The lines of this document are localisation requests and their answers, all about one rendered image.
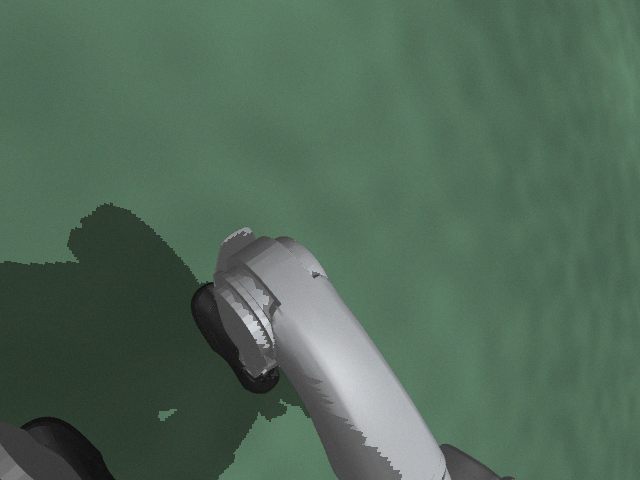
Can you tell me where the left robot foot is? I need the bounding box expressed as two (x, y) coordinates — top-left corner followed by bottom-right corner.
(20, 417), (116, 480)

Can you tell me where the right robot hand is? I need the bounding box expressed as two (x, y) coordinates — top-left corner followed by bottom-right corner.
(439, 444), (501, 480)

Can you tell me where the right robot foot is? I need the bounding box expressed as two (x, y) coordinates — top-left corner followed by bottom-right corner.
(191, 283), (279, 394)

